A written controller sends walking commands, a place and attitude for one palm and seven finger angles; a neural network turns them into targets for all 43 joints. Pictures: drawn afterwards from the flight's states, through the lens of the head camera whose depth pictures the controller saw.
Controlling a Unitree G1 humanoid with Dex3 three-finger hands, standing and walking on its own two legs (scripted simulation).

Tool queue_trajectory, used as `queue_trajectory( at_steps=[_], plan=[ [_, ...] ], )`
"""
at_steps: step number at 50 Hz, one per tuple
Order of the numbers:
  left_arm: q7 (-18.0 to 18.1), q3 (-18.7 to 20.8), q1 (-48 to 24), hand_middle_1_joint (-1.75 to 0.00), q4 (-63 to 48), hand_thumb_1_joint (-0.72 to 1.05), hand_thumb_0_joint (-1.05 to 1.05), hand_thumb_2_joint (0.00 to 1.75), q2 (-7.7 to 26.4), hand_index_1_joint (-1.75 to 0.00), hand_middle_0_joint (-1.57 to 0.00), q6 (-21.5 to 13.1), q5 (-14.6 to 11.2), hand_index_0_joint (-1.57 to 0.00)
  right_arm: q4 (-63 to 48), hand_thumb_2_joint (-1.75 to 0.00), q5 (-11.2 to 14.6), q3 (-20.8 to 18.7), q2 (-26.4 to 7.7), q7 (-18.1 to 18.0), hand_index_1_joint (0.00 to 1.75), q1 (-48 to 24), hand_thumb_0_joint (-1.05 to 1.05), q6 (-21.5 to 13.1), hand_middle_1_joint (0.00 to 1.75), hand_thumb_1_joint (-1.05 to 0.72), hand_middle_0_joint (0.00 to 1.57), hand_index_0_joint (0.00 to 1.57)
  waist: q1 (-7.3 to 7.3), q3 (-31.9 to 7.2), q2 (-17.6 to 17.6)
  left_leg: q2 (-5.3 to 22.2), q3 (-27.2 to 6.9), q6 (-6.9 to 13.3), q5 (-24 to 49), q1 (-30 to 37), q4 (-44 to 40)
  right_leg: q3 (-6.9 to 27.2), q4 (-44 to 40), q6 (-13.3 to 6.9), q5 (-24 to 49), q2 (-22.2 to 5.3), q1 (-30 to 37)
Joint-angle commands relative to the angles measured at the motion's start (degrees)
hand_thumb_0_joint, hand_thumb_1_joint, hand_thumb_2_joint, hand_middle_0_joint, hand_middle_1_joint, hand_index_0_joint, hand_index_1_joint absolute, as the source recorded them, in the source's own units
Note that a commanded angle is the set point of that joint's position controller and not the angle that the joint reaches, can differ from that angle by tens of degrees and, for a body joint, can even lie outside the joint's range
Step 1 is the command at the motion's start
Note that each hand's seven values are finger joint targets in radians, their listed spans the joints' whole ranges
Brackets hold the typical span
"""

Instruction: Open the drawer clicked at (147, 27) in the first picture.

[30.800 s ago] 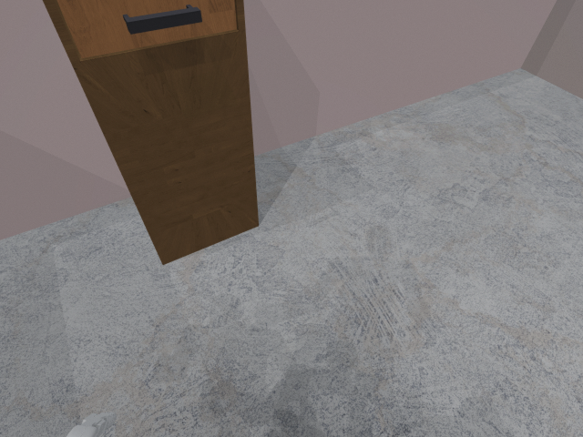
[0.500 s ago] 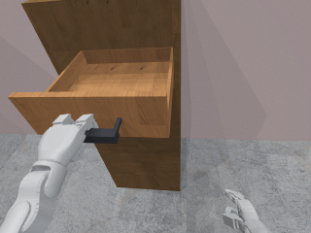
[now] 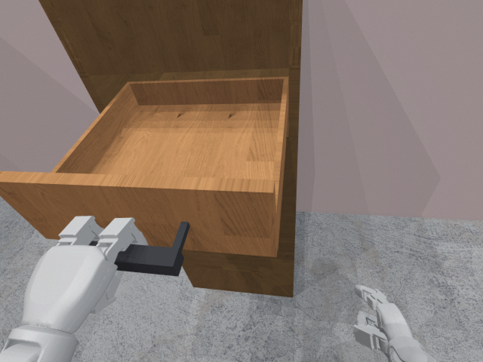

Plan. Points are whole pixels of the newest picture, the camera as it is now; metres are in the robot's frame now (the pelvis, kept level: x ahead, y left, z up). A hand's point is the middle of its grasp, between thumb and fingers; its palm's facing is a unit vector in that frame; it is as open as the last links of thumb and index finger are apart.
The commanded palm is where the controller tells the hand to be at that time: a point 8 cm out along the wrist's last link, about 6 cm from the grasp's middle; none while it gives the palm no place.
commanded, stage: pull the drawer open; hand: left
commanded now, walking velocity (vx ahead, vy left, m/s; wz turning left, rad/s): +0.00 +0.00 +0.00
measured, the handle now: (125, 241) +0.23 +0.18 +0.16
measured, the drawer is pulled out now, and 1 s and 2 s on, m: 0.29 0.29 0.28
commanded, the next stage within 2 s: open the thumb to release the handle in 0.26 s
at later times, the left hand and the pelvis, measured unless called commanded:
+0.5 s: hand (98, 278) +0.19 +0.21 +0.14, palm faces +0.09 -0.08 -0.99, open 5.8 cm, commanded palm +0.15 +0.23 +0.19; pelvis -0.04 -0.01 +0.01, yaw +1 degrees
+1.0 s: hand (102, 274) +0.19 +0.21 +0.14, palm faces +0.13 -0.11 -0.98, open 13.4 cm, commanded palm +0.16 +0.21 +0.19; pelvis -0.04 -0.01 +0.01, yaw +2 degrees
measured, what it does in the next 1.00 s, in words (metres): stands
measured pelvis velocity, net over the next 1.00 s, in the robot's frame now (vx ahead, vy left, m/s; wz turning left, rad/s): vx -0.04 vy -0.01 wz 0.04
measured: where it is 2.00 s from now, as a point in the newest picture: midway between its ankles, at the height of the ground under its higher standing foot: outside the picture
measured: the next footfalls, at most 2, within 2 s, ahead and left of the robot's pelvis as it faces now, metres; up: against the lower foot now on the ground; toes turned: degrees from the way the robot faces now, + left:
none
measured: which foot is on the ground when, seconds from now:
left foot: down 0.00-1.00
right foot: down 0.00-1.00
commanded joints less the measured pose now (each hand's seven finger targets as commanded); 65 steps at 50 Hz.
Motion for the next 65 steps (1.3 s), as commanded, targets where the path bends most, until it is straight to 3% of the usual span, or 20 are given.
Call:
queue_trajectory(
  at_steps=[1,6,8,10,11,17,18,19,20,21,25,33,38,43,47,48,50,54,63,65],
  plan=[
    [3.06,10.80,-12.22,-1.35,-2.75,0.90,0.00,0.90,6.30,-1.35,-0.40,2.63,2.75,-0.40,-7.39,-0.90,-0.42,-1.58,-3.60,-1.13,0.30,-7.78,0.00,-2.90,0.30,-0.90,0.20,0.20,0.46,-7.67,-7.32,0.95,-3.61,-1.20,21.75,7.25,-0.88,2.68,-3.92,2.57,26.28,-3.24,0.81],
    [-0.01,5.92,-21.16,-1.35,-0.74,0.90,0.00,0.90,5.67,-1.35,-0.40,4.94,3.93,-0.40,-6.45,-0.90,-0.45,-0.76,-2.85,-1.89,0.30,-9.77,0.00,-2.04,0.30,-0.90,0.20,0.20,-0.14,-9.09,-6.70,0.69,-3.89,-1.09,22.21,8.68,-1.78,2.19,-4.44,2.52,25.50,-3.71,2.64],
    [-1.65,3.05,-23.51,-1.35,0.24,0.90,0.00,0.90,4.29,-1.35,-0.40,5.49,4.00,-0.40,-6.22,-0.90,-0.31,-0.69,-2.78,-2.06,0.30,-10.33,0.00,-1.53,0.30,-0.90,0.20,0.20,-0.63,-6.20,-6.03,0.93,-4.06,-1.08,21.72,9.08,-2.82,1.86,-5.55,2.49,23.22,-3.39,1.54],
    [-2.64,5.39,-26.67,-1.35,0.07,0.90,0.00,0.90,7.32,-1.35,-0.40,6.39,3.27,-0.40,-6.57,-0.90,0.28,-0.18,-3.04,-2.37,0.30,-12.65,0.00,-1.57,0.30,-0.90,0.20,0.20,-0.47,-6.37,-5.25,1.29,-4.24,-1.10,19.51,9.56,-3.17,2.39,-6.11,2.09,20.63,-3.03,2.40],
    [-3.55,1.77,-28.27,-1.35,0.75,0.90,0.00,0.90,4.78,-1.35,-0.40,6.65,4.42,-0.40,-6.73,-0.90,-0.42,0.35,-2.21,-2.39,0.30,-12.10,0.00,-1.29,0.30,-0.90,0.20,0.20,-0.21,-5.81,-5.88,0.98,-4.00,-0.83,19.02,8.95,-3.70,1.76,-6.42,2.32,19.19,-3.54,2.20],
    [-5.93,4.36,-18.56,-1.35,1.12,0.90,0.00,0.90,5.81,-1.35,-0.40,5.77,1.68,-0.40,-8.08,-0.90,0.13,1.01,-2.45,-2.38,0.30,-12.79,0.00,-1.38,0.30,-0.90,0.20,0.20,0.83,-2.61,-7.94,1.59,-3.09,-0.78,17.29,7.59,-5.60,2.45,-8.68,3.12,17.78,-3.93,5.79],
    [-5.34,16.23,-29.91,-1.35,10.84,0.90,0.00,0.90,19.30,-1.35,-0.40,5.54,3.55,-0.40,-3.66,-0.90,-0.20,1.11,-3.22,-3.84,0.30,-12.15,0.00,-0.55,0.30,-0.90,0.20,0.20,-0.19,1.53,-10.93,1.13,-3.23,-1.02,12.94,4.29,-6.39,4.33,-10.25,2.78,12.46,-3.23,3.72],
    [-5.93,12.93,-32.06,-1.34,12.54,0.83,0.00,0.87,15.67,-1.34,-0.40,5.11,3.77,-0.40,-4.79,-0.90,-0.68,1.61,-2.78,-4.25,0.30,-14.12,0.00,-0.24,0.30,-0.90,0.20,0.20,0.98,2.00,-9.56,0.52,-3.56,-0.64,10.89,4.36,-6.78,4.49,-10.98,2.83,9.39,-3.73,4.31],
    [-5.82,16.51,-31.50,-1.34,12.05,0.76,0.00,0.84,19.01,-1.34,-0.39,4.59,2.95,-0.39,-5.00,-0.90,0.03,1.37,-2.92,-4.42,0.30,-14.68,0.00,-0.76,0.30,-0.90,0.20,0.20,0.99,2.27,-8.39,0.84,-3.60,-0.66,9.50,5.31,-6.70,6.04,-12.32,2.52,6.71,-3.40,3.94],
    [-6.55,12.10,-31.27,-1.33,12.94,0.69,0.00,0.81,13.87,-1.33,-0.38,3.83,2.65,-0.38,-5.29,-0.90,-0.24,1.39,-2.16,-4.51,0.30,-14.40,0.00,-1.13,0.30,-0.90,0.20,0.20,0.91,2.10,-5.85,0.39,-3.20,-0.46,9.40,5.56,-6.78,5.00,-12.43,2.74,5.84,-4.07,4.30],
    [-6.70,16.52,-28.67,-1.30,13.92,0.41,0.00,0.69,16.05,-1.30,-0.36,0.72,-2.44,-0.36,-4.61,-0.90,0.70,0.29,-3.01,-4.58,0.30,-12.80,0.00,-2.69,0.30,-0.90,0.20,0.20,1.15,-0.36,-1.15,0.24,-3.44,-1.12,10.25,7.11,-6.87,5.19,-12.76,2.35,6.68,-3.22,4.93],
    [-4.31,15.24,-29.72,-1.24,15.97,-0.15,0.00,0.45,14.08,-1.24,-0.32,-2.65,-1.64,-0.32,-4.59,-0.90,-0.05,-1.04,-3.62,-4.94,0.30,-11.35,0.00,-4.60,0.30,-0.90,0.20,0.20,1.47,-0.02,-7.31,-0.66,-3.20,-0.93,7.81,4.10,-5.56,7.21,-14.25,2.78,0.32,-4.94,3.55],
    [-3.39,14.29,-31.64,-1.20,16.36,-0.50,0.00,0.30,13.29,-1.20,-0.30,-3.10,-1.53,-0.30,-4.20,-0.90,0.01,-1.63,-3.92,-5.05,0.30,-10.58,0.00,-5.28,0.30,-0.90,0.20,0.20,1.23,-1.53,-6.36,-0.84,-3.02,-0.88,7.98,4.52,-5.29,7.04,-13.81,2.78,1.10,-5.10,3.15],
    [-3.10,14.00,-32.84,-1.20,18.33,-0.50,0.00,0.30,13.55,-1.20,-0.30,-2.44,-1.24,-0.30,-3.61,-0.90,0.11,-1.64,-3.98,-5.20,0.30,-10.30,0.00,-5.36,0.30,-0.90,0.20,0.20,0.93,-0.63,-9.38,-0.90,-3.07,-0.72,8.05,3.98,-5.15,6.97,-13.76,3.10,1.81,-5.09,2.66],
    [-3.18,12.05,-35.70,-1.20,18.21,-0.50,0.00,0.30,12.59,-1.20,-0.30,-1.96,-0.06,-0.30,-3.30,-0.90,0.17,-1.44,-3.74,-5.12,0.30,-10.34,0.00,-5.36,0.30,-0.90,0.20,0.20,0.62,-1.32,-7.68,-0.71,-3.19,-0.64,9.47,5.36,-5.53,5.89,-13.31,2.80,3.72,-4.86,2.49],
    [-3.91,-0.04,-35.93,-1.20,9.77,-0.50,0.00,0.30,0.39,-1.20,-0.30,-2.16,-0.79,-0.30,-5.27,-0.90,0.08,-1.23,-2.79,-4.22,0.30,-11.80,0.00,-5.93,0.30,-0.90,0.20,0.20,-0.05,-3.59,-4.49,-1.07,-3.39,-0.49,11.34,8.11,-5.93,4.04,-12.66,2.88,6.96,-4.90,2.26],
    [-3.52,2.50,-36.14,-1.20,9.47,-0.50,0.00,0.30,3.20,-1.20,-0.30,-1.47,-1.16,-0.30,-4.56,-0.90,0.74,-1.46,-3.15,-3.75,0.30,-11.35,0.00,-6.77,0.30,-0.90,0.20,0.20,-0.72,-3.97,-3.37,0.02,-3.60,-0.81,12.77,9.92,-5.89,3.21,-11.89,2.35,8.64,-3.76,1.11],
    [-4.05,1.91,-38.93,-1.20,13.13,-0.50,0.00,0.30,5.52,-1.20,-0.30,0.86,3.47,-0.30,-3.66,-0.90,-0.36,-0.89,-3.12,-3.94,0.30,-11.24,0.00,-5.33,0.30,-0.90,0.20,0.20,-0.46,-1.87,-10.32,-0.23,-3.40,-0.42,10.95,7.59,-7.03,3.66,-13.07,2.86,6.13,-4.35,1.93],
    [-7.37,-0.83,-43.38,-1.20,15.50,-0.50,0.00,0.30,4.66,-1.20,-0.30,5.01,5.22,-0.30,-2.93,-0.90,0.00,0.32,-2.72,-3.73,0.30,-12.67,0.00,-2.79,0.30,-0.90,0.20,0.20,-1.00,-1.11,-6.10,0.49,-3.66,-0.86,12.36,8.65,-8.65,2.10,-12.40,2.14,9.07,-3.63,3.11],
    [-7.58,2.76,-46.38,-1.20,10.69,-0.50,0.00,0.30,8.97,-1.20,-0.30,4.77,4.11,-0.30,-3.75,-0.90,0.61,0.68,-2.73,-3.68,0.30,-14.39,0.00,-3.18,0.30,-0.90,0.20,0.20,-0.67,-3.80,-2.62,0.74,-4.14,-0.83,12.76,10.28,-8.81,2.27,-11.78,1.70,9.68,-3.33,5.08]
  ],
)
